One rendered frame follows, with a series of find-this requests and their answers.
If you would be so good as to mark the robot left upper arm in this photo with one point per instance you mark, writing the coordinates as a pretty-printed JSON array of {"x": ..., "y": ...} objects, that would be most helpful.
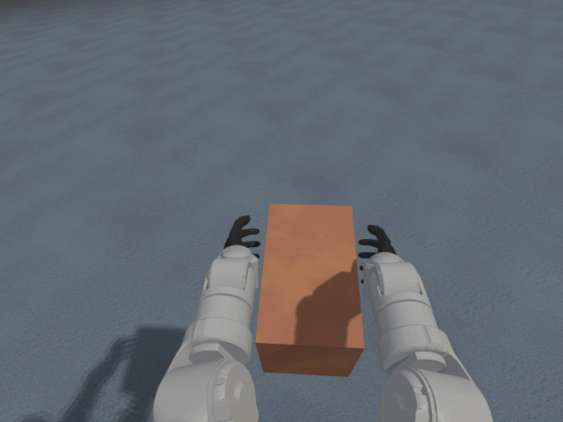
[{"x": 218, "y": 390}]

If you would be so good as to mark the right robot forearm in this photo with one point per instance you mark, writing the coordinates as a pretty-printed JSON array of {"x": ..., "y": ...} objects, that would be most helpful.
[{"x": 409, "y": 335}]

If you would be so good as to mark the robot right upper arm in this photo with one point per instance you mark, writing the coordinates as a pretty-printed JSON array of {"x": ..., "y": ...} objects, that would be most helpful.
[{"x": 412, "y": 394}]

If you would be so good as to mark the left robot forearm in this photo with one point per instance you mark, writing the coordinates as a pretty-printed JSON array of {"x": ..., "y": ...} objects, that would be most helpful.
[{"x": 221, "y": 327}]

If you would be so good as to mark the right robot hand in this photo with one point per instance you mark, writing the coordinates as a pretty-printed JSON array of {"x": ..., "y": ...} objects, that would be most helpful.
[{"x": 383, "y": 243}]

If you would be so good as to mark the left robot hand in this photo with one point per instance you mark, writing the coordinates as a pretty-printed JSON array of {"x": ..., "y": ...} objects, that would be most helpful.
[{"x": 237, "y": 233}]

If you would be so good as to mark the carton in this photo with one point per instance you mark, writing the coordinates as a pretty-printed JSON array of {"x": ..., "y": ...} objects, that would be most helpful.
[{"x": 310, "y": 317}]

